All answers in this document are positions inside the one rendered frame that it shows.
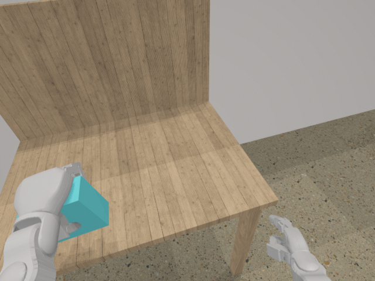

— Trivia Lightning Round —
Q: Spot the table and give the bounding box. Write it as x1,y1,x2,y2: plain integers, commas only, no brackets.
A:
0,0,279,276

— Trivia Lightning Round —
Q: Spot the robot left forearm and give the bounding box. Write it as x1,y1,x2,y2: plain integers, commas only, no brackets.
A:
0,211,60,281

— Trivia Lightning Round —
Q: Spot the left robot hand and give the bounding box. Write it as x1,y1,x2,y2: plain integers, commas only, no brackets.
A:
14,162,87,241

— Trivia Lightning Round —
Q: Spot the sponge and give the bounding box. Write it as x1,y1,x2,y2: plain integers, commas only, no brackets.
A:
16,176,109,243

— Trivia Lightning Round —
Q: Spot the robot right forearm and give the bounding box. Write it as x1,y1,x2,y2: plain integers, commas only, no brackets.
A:
290,251,331,281

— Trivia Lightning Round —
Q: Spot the right robot hand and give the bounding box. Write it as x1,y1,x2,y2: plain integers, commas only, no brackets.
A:
267,215,310,265

